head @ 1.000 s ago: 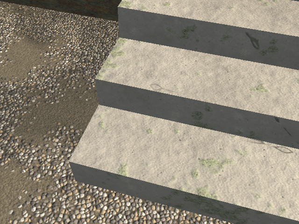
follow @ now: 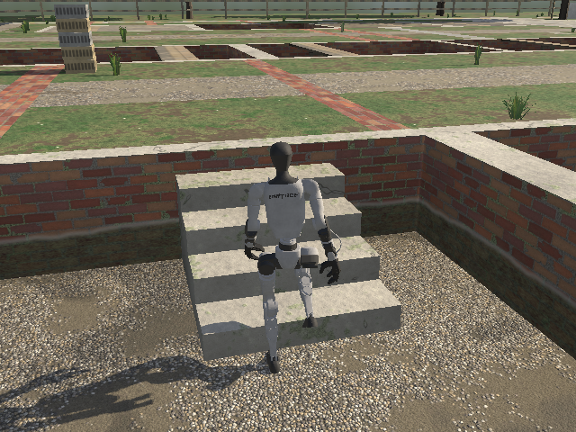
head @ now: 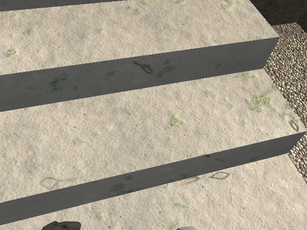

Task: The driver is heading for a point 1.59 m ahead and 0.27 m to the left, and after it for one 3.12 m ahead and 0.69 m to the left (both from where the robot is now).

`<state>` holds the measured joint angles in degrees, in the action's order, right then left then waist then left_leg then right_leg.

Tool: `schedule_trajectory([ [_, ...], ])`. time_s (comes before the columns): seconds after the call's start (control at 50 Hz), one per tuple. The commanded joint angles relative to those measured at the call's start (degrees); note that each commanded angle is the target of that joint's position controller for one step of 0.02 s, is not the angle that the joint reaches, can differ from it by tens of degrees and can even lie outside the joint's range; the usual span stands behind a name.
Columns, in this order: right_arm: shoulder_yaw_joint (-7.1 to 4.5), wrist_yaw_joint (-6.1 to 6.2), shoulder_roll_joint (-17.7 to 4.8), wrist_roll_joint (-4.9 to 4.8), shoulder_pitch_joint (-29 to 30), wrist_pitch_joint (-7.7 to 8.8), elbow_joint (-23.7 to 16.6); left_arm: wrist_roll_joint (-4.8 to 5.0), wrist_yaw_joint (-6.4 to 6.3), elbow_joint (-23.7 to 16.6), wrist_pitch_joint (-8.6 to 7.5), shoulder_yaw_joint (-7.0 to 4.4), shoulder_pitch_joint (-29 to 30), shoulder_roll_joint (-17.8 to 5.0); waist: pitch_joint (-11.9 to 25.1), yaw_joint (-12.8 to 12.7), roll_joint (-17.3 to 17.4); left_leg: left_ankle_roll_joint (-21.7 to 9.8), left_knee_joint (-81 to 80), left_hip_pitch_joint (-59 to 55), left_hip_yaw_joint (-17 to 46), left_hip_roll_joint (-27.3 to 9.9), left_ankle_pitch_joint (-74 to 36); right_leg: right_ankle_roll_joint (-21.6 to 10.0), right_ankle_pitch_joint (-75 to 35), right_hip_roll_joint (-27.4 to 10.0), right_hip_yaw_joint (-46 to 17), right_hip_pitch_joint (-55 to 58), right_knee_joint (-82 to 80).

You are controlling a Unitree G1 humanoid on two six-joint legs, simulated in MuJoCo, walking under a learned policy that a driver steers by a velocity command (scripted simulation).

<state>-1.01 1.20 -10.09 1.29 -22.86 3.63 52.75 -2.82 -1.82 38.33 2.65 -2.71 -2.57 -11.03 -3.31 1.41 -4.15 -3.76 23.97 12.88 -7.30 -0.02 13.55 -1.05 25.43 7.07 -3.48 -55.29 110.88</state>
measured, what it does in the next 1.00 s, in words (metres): climbs: right foot 0.18 m higher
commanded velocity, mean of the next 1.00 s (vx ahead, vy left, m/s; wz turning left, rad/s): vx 0.02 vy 0.00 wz -0.06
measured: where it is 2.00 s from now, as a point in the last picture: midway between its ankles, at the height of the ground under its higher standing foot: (180, 220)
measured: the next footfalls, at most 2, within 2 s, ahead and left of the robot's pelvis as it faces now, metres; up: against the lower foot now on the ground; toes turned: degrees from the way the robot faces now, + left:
right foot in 0.40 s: +0.29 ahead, -0.20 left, +0.18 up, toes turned -9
left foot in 1.14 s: +0.27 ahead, -0.04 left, +0.18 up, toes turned +2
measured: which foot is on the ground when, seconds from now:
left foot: down 0.00-0.46, up 0.48-1.00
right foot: up 0.00-0.38, down 0.40-1.00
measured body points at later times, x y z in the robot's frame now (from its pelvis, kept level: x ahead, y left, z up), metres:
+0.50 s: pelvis +0.14 -0.10 +0.04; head +0.18 -0.11 +0.48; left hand +0.40 +0.05 -0.02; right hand +0.11 -0.35 -0.11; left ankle +0.00 +0.06 -0.66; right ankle +0.25 -0.20 -0.57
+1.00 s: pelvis +0.20 -0.16 +0.16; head +0.23 -0.16 +0.61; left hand +0.28 +0.07 +0.04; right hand +0.35 -0.38 +0.03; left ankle +0.23 -0.02 -0.51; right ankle +0.25 -0.20 -0.57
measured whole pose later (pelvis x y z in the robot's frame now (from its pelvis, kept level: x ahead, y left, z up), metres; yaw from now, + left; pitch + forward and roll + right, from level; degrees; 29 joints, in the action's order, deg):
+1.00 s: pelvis +0.20 -0.16 +0.16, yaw +1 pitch -2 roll +1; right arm -2.5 2.1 -9.9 1.3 -11.2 -7.3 38.8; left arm -3.2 -4.7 37.3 0.8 0.4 -17.1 -8.8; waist -4.8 -4.2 0.0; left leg 4.1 61.1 30.3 3.1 1.9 22.0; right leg -7.8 16.5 0.3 12.5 -18.4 35.7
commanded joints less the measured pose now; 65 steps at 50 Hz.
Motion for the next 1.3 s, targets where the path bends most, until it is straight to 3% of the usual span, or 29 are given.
schedule_trajectory([
  [0.02,-1.56,0.31,-7.4,-0.55,-3.7,0.76,-1.8,-0.66,-0.99,-6.3,0.37,1.07,2.3,0.3,3.8,-1.4,7.0,-9.8,-8.0,-9.2,12.4,-14.8,-23.9,0.4,0.9,-0.9,-0.1,-10.6,3.2],
  [0.14,-2.10,2.09,-8.2,0.21,-11.5,0.54,1.1,-0.27,-1.13,-11.7,0.58,2.37,11.2,3.1,4.8,3.4,9.8,-12.3,-9.5,-28.3,17.0,-20.1,-27.0,0.4,8.3,-5.3,-0.1,-29.1,8.4],
  [0.24,-1.87,2.63,-6.8,0.77,-11.2,0.18,1.7,0.66,-0.10,-17.4,-0.02,3.35,18.8,5.0,2.1,4.2,9.6,-10.7,-14.6,-26.2,13.1,-19.0,-22.8,0.0,9.4,-10.9,4.9,-30.6,3.5],
  [0.32,-2.75,3.04,-7.9,0.89,-9.9,-1.33,1.8,0.14,0.57,-22.1,0.40,4.31,18.2,6.3,6.8,2.6,11.8,-8.2,-16.1,-26.1,8.8,-16.5,-32.7,-1.0,2.5,-15.9,5.3,-19.4,-13.3],
  [0.34,-3.05,2.23,-8.9,-0.21,-6.3,-2.07,-0.4,1.05,1.07,-20.9,0.78,4.64,15.0,5.8,8.5,1.6,8.4,-8.9,-18.5,-20.6,5.2,-14.8,-35.5,-1.3,1.0,-15.5,10.1,-7.0,-27.2],
  [0.36,-3.41,2.11,-9.9,-0.03,-5.4,-2.35,-1.3,2.92,0.98,-20.9,0.79,5.35,14.3,8.4,8.1,1.3,12.8,-8.0,-20.8,-13.9,5.1,-16.1,-42.2,-3.4,10.1,-13.5,8.8,6.4,-35.7],
  [0.38,-3.82,1.82,-11.0,0.03,-5.8,-3.05,-1.2,3.38,0.68,-19.3,1.25,4.63,10.9,7.3,9.4,0.4,12.2,-7.2,-18.6,-15.2,3.6,-16.2,-47.5,-4.3,10.2,-11.2,10.7,12.1,-40.0],
  [0.4,-4.04,0.34,-12.5,-1.40,-8.3,-3.57,-0.3,3.77,0.43,-15.7,1.30,2.89,4.0,4.5,12.9,-0.3,10.2,-7.8,-12.8,-15.9,1.0,-15.4,-66.0,-5.3,8.6,-5.9,19.6,20.8,-41.4],
  [0.42,-4.02,-1.07,-12.9,-1.58,-7.8,-3.81,-0.7,5.15,0.00,-13.6,-0.07,2.20,-1.2,4.0,15.0,-3.4,10.4,-5.2,-2.9,-10.6,-0.1,-13.4,-77.4,-7.1,-1.8,-5.5,14.5,31.3,-46.0],
  [0.44,-4.36,-2.32,-14.7,-2.26,-6.4,-3.11,-2.2,5.48,-0.34,-12.8,-1.02,1.53,-4.7,3.3,19.8,-6.4,10.7,-2.5,5.8,-3.8,-0.5,-9.7,-70.8,-7.8,-7.2,-6.6,7.2,43.1,-51.5],
  [0.46,-4.46,-3.35,-14.6,-2.45,-4.2,-2.41,-4.2,4.50,-0.67,-10.9,-0.97,0.06,-9.7,0.0,22.3,-9.0,6.4,-0.5,16.0,5.2,-0.2,-5.6,-46.9,-8.2,-1.7,-10.3,-3.2,51.7,-60.5],
  [0.48,-3.61,-4.51,-10.1,-1.75,0.8,-2.69,-7.8,2.13,-1.19,-8.6,-0.37,-1.85,-12.1,-6.4,23.7,-10.1,-10.0,0.8,40.5,15.3,2.2,2.8,1.1,-11.7,14.1,-21.0,-27.1,50.7,-78.0],
  [0.5,-2.65,-4.21,-3.6,0.05,5.1,-3.15,-9.8,0.90,-2.09,-9.1,0.11,-2.33,-9.6,-9.0,20.4,-8.4,-8.8,2.2,66.5,17.1,13.7,6.2,7.9,-12.0,14.4,-24.7,-36.0,37.7,-86.3],
  [0.52,-2.28,-2.59,0.1,0.76,6.8,-4.33,-12.9,-0.09,-2.92,-9.5,0.04,-1.14,-3.4,-7.1,14.9,-4.2,-8.1,2.1,78.1,21.8,17.8,5.6,7.3,-10.4,11.5,-25.1,-33.3,30.0,-85.8],
  [0.56,-2.09,0.81,-0.2,2.08,7.1,-5.83,-15.7,-0.23,-2.90,-5.2,-0.69,0.69,0.2,-0.9,2.5,1.3,-4.6,1.9,79.3,26.5,14.7,3.1,4.0,-6.5,10.3,-21.2,-19.6,20.4,-79.5],
  [0.6,-2.02,1.79,-1.4,2.50,2.2,-6.74,-13.8,-0.55,-2.09,-2.3,-1.89,1.73,-0.8,2.2,1.4,4.0,-1.2,2.6,84.9,26.7,11.5,5.3,-0.7,-6.8,4.7,-18.4,-10.4,18.1,-75.6],
  [0.66,-0.99,2.52,-0.3,0.90,6.3,-7.65,-16.5,-0.41,-1.86,0.1,-3.61,2.25,-4.4,1.1,0.0,3.8,1.3,4.1,88.2,32.6,13.9,6.4,-1.6,-7.9,-2.3,-19.7,-9.2,19.0,-78.4],
  [0.7,-1.13,2.96,-1.6,1.21,8.1,-8.24,-18.0,-0.14,-1.70,0.2,-4.16,2.14,-7.3,-0.6,0.4,2.3,2.4,6.0,84.3,35.6,13.4,6.4,-1.8,-8.3,-7.0,-19.7,-6.2,24.0,-80.0],
  [0.76,-2.04,2.89,-4.2,0.79,10.7,-9.42,-19.7,0.61,-3.65,-2.5,-3.50,2.42,-8.6,-2.7,2.4,-0.3,4.0,9.1,72.5,34.6,12.3,5.5,-2.9,-10.7,-12.9,-21.9,-6.6,31.2,-84.4],
  [0.84,-2.37,2.54,-3.6,0.18,14.2,-10.45,-20.8,0.07,-4.52,-4.3,-2.43,2.27,-13.1,-4.0,4.4,-4.3,1.8,10.4,62.4,33.0,14.3,4.0,-0.4,-13.2,-14.0,-24.1,-8.9,41.7,-87.5],
  [0.88,-2.66,2.05,-4.3,0.43,13.9,-10.27,-19.6,0.23,-4.21,-4.8,-2.50,2.28,-14.5,-3.2,4.4,-5.7,2.2,9.6,53.6,31.4,12.4,4.0,1.7,-12.2,-13.0,-22.3,-6.3,45.1,-89.1],
  [0.98,-2.41,0.67,-3.1,-0.11,14.5,-9.94,-18.6,-0.71,-2.68,-3.1,-2.08,0.54,-19.0,-5.3,2.9,-7.1,-2.8,7.3,33.1,23.7,8.6,1.6,11.1,-12.1,-13.6,-22.5,-5.9,49.0,-92.1],
  [1.1,-1.87,0.54,-2.0,-0.62,9.5,-8.34,-15.8,-0.28,-1.23,0.1,-0.98,-0.82,-19.8,-6.5,2.5,-4.6,-0.7,3.2,8.5,7.5,4.0,1.4,9.4,-12.0,-15.5,-19.8,-2.5,45.5,-92.4],
  [1.14,-1.88,0.44,-2.5,0.06,3.7,-7.53,-13.2,1.48,-0.59,2.5,-0.65,-1.10,-20.1,-7.1,3.2,-1.7,1.0,0.5,-8.3,-7.9,2.0,2.7,-3.1,-6.6,-6.9,-14.6,2.4,38.8,-91.5],
  [1.16,-2.79,0.87,-5.9,0.65,1.3,-7.27,-12.4,2.78,-0.35,1.8,-1.15,-0.40,-17.4,-5.0,2.4,0.7,8.3,-3.1,-5.1,-13.8,11.5,-3.1,2.4,-2.3,-4.6,-12.3,3.9,28.8,-91.0],
  [1.18,-2.67,1.88,-5.6,0.02,1.9,-7.12,-13.2,3.27,-0.17,0.6,-1.25,0.23,-13.8,-3.1,1.7,1.4,14.9,-6.7,-8.5,-9.2,19.3,-8.1,11.9,-0.2,-8.6,-7.6,6.8,30.0,-84.3],
  [1.2,-1.33,2.74,-2.3,0.49,4.8,-6.44,-13.9,2.41,0.20,0.9,-1.79,0.48,-13.7,-2.5,0.4,-0.2,15.3,-8.1,-10.2,-5.7,22.4,-10.2,13.4,-0.8,-10.8,-6.1,6.1,31.7,-81.7],
  [1.24,-1.07,3.69,-2.8,0.35,7.8,-5.77,-13.8,1.62,0.52,2.7,-2.04,0.37,-16.8,-3.0,-0.4,-2.9,12.0,-7.7,-9.2,-3.7,21.3,-9.5,12.2,-1.6,-10.8,-6.1,4.5,34.1,-83.4],
  [1.3,-1.19,3.19,-3.9,-0.68,8.5,-4.58,-12.5,1.00,-0.01,5.1,-2.55,0.50,-21.2,-3.1,1.6,-5.3,3.9,-2.8,-4.5,5.4,14.9,-5.1,6.9,-3.6,-16.3,-9.0,1.4,48.8,-89.6],
])
Velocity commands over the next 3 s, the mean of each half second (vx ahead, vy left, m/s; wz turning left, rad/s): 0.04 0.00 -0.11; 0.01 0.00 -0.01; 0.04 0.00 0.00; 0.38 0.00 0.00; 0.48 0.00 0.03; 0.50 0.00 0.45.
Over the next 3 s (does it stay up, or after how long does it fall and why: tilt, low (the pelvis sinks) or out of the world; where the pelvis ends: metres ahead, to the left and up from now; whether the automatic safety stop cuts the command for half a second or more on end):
stays up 1.11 -0.14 0.53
